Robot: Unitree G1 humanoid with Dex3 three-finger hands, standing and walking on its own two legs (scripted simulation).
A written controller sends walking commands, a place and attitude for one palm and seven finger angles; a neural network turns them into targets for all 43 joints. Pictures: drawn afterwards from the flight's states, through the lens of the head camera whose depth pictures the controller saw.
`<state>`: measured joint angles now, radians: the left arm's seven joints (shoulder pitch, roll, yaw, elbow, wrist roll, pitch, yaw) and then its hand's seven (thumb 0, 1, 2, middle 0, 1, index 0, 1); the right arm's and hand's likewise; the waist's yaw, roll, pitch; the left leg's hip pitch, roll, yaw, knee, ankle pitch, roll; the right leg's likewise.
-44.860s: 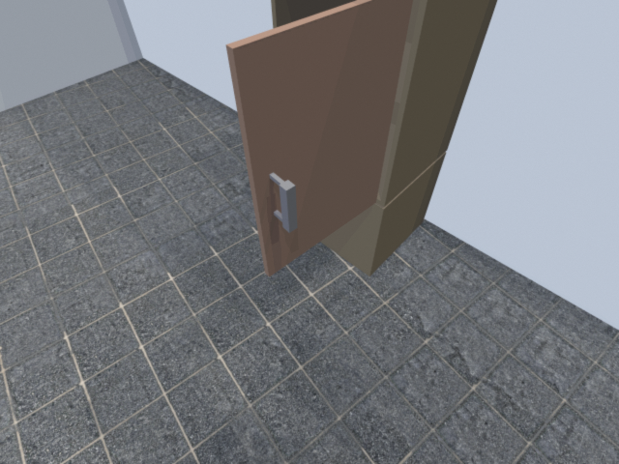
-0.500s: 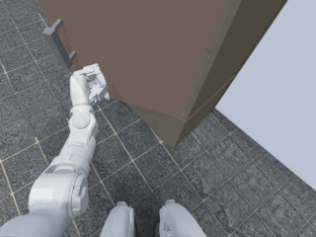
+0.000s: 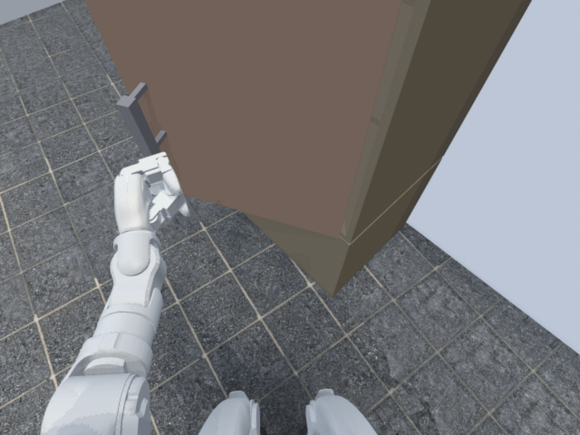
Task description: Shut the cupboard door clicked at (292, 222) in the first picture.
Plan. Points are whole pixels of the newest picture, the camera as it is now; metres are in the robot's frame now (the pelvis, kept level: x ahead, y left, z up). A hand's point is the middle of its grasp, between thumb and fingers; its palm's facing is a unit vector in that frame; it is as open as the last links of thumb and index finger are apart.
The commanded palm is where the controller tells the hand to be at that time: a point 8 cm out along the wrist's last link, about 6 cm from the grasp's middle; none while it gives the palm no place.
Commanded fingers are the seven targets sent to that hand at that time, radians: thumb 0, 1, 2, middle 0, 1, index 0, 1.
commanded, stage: draw the hand back to the body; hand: left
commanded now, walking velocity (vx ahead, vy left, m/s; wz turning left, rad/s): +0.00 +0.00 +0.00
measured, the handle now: (146, 121) +0.63 +0.23 +0.01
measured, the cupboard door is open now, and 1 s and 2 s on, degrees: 28 28 28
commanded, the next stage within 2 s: step back with the hand held close in 1.36 s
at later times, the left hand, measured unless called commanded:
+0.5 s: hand (53, 251) +0.31 +0.22 +0.15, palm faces +0.14 -0.97 -0.20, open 3.2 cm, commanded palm +0.27 +0.27 +0.17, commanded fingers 0.00 0.90 0.90 -0.83 -0.99 -0.83 -0.99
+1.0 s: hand out of the picture +0.21 +0.33 +0.25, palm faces +0.47 -0.78 -0.42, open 6.3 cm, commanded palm +0.16 +0.36 +0.27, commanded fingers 0.00 0.90 0.90 -0.20 -0.30 -0.20 -0.30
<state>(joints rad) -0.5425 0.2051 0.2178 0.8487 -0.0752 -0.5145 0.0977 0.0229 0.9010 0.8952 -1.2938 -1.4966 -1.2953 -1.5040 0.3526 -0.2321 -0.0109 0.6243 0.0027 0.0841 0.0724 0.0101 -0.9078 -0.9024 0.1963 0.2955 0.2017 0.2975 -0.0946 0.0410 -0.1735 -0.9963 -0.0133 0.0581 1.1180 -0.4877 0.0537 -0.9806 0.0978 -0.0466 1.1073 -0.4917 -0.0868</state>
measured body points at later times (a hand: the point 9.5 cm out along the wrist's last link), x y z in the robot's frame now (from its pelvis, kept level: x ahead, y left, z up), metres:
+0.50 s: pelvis +0.02 +0.04 +0.07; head +0.02 +0.04 +0.52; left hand +0.29 +0.28 +0.16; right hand +0.22 -0.19 +0.00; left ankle +0.02 +0.09 -0.65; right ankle +0.01 -0.06 -0.65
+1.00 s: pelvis +0.03 +0.05 +0.09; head +0.01 +0.03 +0.54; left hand +0.18 +0.37 +0.27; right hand +0.22 -0.15 +0.00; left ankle +0.02 +0.09 -0.65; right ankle +0.01 -0.06 -0.65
